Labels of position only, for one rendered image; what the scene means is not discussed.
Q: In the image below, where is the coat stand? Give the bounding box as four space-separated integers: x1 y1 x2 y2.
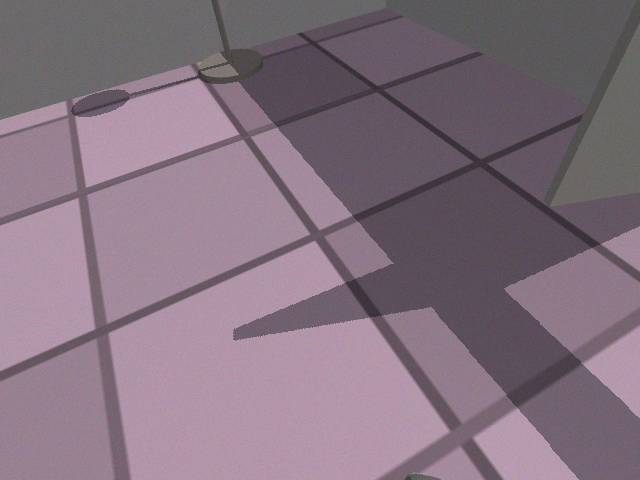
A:
199 0 263 83

